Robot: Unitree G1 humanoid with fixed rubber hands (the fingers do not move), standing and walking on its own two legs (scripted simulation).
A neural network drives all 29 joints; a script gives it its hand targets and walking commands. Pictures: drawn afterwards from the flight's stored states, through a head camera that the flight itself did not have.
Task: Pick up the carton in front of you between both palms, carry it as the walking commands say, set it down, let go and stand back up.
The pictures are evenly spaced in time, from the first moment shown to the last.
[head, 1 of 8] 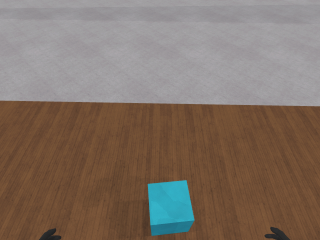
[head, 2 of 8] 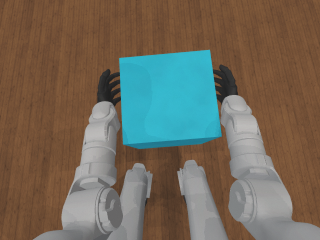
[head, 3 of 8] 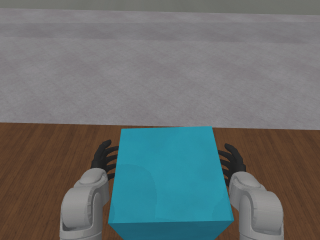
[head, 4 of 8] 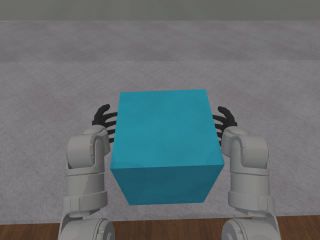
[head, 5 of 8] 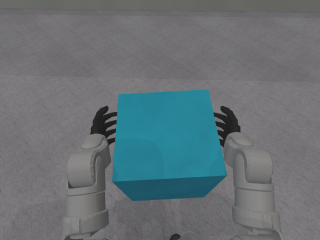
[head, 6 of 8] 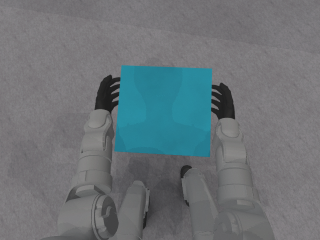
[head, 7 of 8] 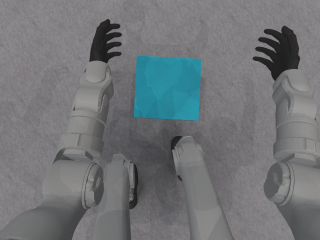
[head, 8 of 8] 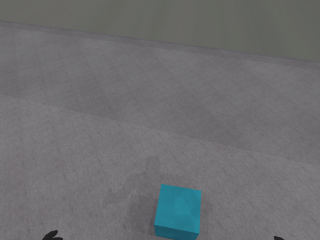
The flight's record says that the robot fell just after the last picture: no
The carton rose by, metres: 0.69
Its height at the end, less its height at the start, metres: -0.10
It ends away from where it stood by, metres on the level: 2.35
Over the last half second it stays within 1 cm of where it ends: yes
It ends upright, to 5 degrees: yes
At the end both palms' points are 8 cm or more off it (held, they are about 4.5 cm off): yes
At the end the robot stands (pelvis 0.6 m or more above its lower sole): yes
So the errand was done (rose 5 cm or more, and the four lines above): yes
